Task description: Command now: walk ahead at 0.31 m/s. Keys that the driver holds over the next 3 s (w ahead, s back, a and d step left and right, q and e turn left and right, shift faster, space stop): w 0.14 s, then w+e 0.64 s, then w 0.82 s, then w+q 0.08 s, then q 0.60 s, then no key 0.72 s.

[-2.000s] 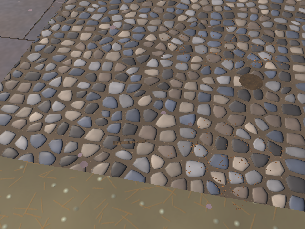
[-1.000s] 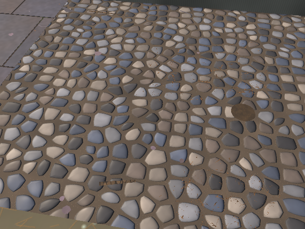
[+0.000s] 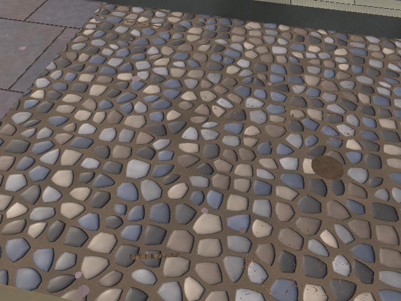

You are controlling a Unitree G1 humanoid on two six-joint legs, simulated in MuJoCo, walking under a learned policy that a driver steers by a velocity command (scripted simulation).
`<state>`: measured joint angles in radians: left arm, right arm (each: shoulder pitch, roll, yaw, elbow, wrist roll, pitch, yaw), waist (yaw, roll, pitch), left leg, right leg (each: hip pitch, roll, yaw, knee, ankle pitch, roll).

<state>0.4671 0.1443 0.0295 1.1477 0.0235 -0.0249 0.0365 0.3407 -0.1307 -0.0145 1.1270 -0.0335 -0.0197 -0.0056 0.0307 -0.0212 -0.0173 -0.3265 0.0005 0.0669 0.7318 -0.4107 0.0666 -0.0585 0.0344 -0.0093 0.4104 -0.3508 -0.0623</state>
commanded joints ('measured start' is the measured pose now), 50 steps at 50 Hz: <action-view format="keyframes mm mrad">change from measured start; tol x32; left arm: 1 63 125 27 -14 3 -25 -3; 23 -463 36 7 -286 -5 -18 -79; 50 82 181 38 -170 -10 -61 -19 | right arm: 1 -118 -59 -18 -113 11 -45 16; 7 421 -223 -86 27 16 -49 0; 50 -456 -137 -22 -410 6 -32 39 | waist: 1 5 -72 237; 7 -198 345 52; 50 81 -53 96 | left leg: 1 -217 38 -11 -26 -2 7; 5 397 -24 3 -280 119 16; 7 536 378 -714 -612 -288 163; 27 394 246 156 -200 1322 13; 29 238 218 163 244 1025 20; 31 -339 -69 -42 824 -130 -13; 50 -380 47 6 -82 433 -50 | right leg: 1 -57 -306 329 -256 -181 -178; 9 -677 -83 43 774 -16 -56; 28 -149 80 -167 189 183 -175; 31 356 -371 802 -108 -20 -447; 38 -140 -165 284 -207 493 -243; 50 151 -150 216 -194 749 -107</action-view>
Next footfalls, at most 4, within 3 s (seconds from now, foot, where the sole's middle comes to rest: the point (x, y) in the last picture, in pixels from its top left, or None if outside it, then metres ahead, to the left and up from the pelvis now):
0.10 left None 0.10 0.12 -0.77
0.58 right None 0.42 -0.04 -0.77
1.14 left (217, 238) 0.79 -0.03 -0.77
1.68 right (288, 200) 0.98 -0.32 -0.78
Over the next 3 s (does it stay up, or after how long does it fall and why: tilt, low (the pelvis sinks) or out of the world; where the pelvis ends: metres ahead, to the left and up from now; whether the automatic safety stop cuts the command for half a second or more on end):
stays up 1.01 -0.26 0.01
